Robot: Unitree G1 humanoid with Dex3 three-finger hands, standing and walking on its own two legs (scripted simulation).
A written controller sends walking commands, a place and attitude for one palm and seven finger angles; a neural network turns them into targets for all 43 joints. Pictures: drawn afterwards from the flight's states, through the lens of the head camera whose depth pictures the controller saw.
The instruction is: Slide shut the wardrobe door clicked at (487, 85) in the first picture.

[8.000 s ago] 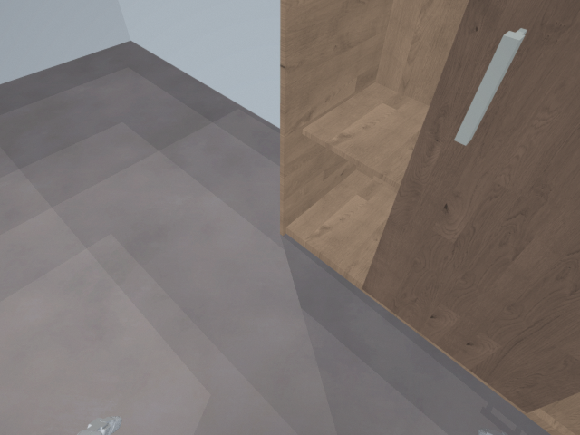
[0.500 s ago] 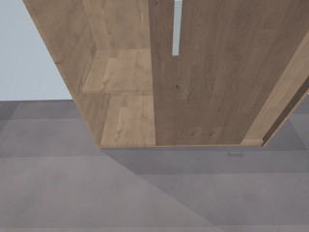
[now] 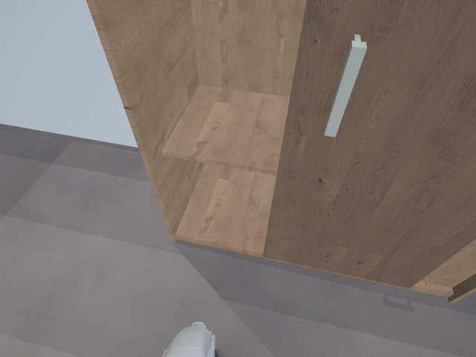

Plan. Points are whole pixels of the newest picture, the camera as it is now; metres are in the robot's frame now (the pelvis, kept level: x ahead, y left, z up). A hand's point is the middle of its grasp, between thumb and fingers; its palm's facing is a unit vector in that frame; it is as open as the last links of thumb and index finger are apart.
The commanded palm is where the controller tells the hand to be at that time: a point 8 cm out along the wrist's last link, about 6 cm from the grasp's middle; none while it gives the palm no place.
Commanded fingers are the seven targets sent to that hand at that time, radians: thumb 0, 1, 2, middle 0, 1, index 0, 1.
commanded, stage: take the last steps up to it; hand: right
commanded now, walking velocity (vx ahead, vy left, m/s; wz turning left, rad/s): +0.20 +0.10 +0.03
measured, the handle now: (342, 88) +0.59 -0.13 +0.16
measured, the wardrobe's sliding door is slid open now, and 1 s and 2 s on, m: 0.41 0.41 0.41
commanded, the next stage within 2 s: come to a stop and stand still in 0.10 s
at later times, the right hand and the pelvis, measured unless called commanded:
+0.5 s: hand out of the picture +0.15 -0.14 -0.18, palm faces +0.07 +0.98 -0.20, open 7.3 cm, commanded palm none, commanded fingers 0.00 -0.90 -0.90 0.20 0.30 0.20 0.30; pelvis +0.11 +0.04 +0.00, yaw +0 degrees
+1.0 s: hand out of the picture +0.08 -0.10 -0.16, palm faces +0.02 +0.97 -0.23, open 7.4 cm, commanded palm none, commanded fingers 0.00 -0.90 -0.90 0.20 0.30 0.20 0.30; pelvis +0.07 +0.07 +0.00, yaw +0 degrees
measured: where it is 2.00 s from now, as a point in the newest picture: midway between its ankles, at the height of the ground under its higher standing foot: outside the picture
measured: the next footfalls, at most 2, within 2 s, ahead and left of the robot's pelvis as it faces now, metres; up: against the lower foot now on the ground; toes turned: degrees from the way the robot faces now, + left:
left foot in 0.10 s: +0.19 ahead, +0.13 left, +0.00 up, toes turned +8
right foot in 0.52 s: +0.18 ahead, -0.08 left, +0.00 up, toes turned -3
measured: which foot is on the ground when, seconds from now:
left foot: up 0.00-0.08, down 0.10-0.56, up 0.58-0.82, down 0.84-1.00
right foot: down 0.00-0.10, up 0.12-0.50, down 0.52-1.00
